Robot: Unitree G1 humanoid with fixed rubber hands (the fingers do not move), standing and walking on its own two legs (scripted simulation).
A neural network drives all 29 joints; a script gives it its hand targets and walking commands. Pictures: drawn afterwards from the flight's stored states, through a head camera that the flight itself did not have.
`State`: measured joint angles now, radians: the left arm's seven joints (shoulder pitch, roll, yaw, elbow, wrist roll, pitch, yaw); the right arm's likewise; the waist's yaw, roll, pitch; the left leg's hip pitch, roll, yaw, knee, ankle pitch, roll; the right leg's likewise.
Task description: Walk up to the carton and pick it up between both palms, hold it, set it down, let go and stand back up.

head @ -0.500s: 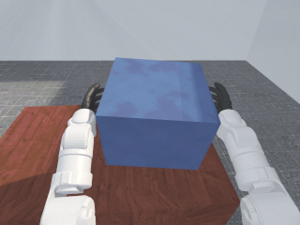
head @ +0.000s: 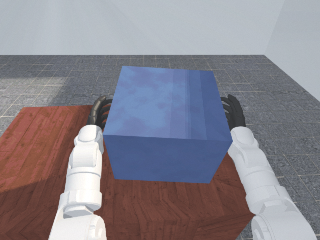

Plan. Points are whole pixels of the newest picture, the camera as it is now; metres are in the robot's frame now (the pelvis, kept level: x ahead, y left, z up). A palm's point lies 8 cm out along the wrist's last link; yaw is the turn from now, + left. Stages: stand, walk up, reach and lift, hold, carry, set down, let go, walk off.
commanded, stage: set down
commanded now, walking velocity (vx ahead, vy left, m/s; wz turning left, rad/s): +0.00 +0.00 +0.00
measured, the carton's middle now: (165, 123) +0.42 +0.03 +0.11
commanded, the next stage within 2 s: none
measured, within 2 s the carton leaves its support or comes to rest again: neither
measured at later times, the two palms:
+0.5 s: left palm (99, 135) +0.36 +0.20 +0.11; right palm (233, 131) +0.38 -0.16 +0.12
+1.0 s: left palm (100, 145) +0.36 +0.20 +0.08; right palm (228, 134) +0.40 -0.15 +0.10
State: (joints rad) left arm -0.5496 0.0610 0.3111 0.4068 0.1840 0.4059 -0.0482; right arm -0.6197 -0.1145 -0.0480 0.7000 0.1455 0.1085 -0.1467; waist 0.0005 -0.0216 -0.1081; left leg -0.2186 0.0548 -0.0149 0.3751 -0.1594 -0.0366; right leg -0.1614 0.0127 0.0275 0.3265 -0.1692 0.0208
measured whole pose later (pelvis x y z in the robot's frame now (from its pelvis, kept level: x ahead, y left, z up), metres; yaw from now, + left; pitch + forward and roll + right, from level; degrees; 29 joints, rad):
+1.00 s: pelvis +0.01 +0.00 +0.00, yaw +0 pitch +1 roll -1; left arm -0.45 0.01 0.31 0.55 0.18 0.16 0.01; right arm -0.61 -0.12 -0.06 0.89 0.14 -0.10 -0.08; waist 0.04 -0.01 -0.06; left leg -0.21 0.05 -0.01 0.36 -0.17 -0.04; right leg -0.16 0.01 0.03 0.33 -0.19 0.01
